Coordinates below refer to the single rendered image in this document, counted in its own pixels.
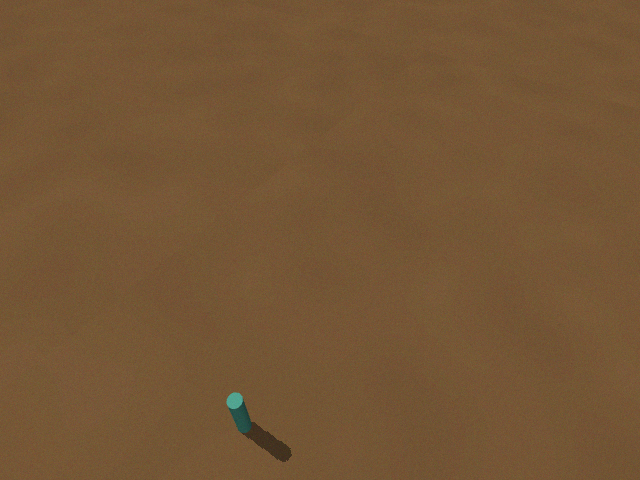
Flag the can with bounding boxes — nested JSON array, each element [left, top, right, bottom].
[[226, 392, 252, 433]]

